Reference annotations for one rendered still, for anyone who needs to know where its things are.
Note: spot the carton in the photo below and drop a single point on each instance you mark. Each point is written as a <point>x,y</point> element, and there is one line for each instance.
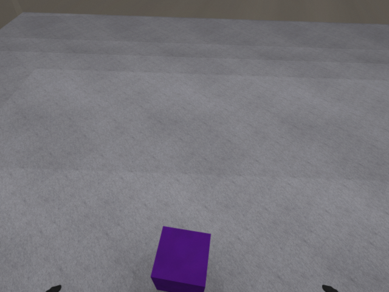
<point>181,260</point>

